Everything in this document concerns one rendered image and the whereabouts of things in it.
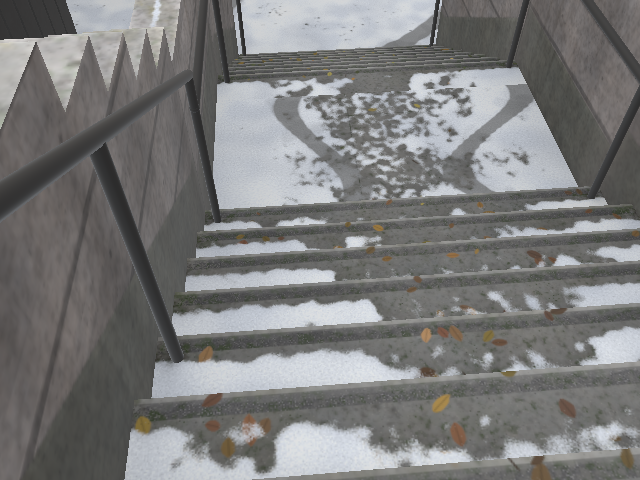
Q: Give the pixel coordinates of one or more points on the stairs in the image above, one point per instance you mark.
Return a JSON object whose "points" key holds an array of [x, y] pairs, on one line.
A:
{"points": [[484, 336], [351, 58]]}

